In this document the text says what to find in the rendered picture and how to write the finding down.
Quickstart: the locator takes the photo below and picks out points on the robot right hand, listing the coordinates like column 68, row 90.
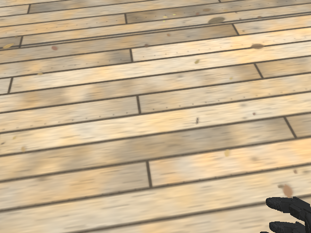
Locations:
column 296, row 208

